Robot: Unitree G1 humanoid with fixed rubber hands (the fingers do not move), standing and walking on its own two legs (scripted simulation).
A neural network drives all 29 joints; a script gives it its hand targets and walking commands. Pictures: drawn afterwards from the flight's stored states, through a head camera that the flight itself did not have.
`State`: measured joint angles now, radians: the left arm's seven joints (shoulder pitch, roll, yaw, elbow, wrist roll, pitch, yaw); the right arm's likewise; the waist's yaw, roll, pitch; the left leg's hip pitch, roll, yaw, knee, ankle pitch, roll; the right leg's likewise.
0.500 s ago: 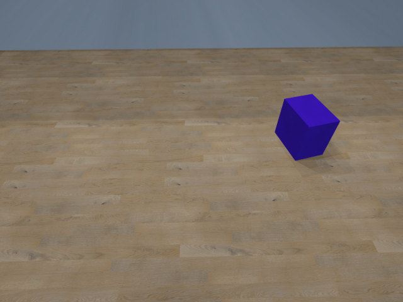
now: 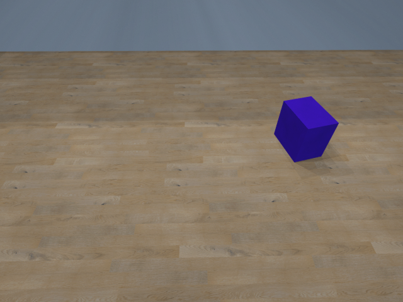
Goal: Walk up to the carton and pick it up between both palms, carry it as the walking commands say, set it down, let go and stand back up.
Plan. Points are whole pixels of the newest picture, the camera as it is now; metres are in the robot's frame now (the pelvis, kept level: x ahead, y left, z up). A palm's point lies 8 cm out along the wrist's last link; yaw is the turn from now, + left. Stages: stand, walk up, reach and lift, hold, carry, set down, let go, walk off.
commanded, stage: walk up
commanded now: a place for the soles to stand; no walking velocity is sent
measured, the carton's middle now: (302, 129) +1.33 -0.64 -0.62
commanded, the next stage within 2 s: none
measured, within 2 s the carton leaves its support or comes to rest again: neither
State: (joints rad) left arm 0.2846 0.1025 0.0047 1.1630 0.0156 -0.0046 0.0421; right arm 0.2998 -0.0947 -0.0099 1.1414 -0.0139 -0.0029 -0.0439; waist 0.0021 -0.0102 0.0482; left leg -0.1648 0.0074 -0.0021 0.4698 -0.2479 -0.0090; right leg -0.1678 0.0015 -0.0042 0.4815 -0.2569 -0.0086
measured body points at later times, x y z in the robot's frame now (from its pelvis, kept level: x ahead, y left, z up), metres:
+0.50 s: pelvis +0.06 -0.08 -0.03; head +0.05 -0.09 +0.42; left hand +0.20 +0.22 -0.10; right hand +0.15 -0.41 -0.09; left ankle +0.15 +0.03 -0.70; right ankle +0.07 -0.22 -0.74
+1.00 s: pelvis +0.25 -0.18 -0.03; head +0.26 -0.20 +0.42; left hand +0.56 +0.01 -0.06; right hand +0.11 -0.50 -0.11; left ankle +0.22 +0.01 -0.73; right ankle +0.31 -0.34 -0.74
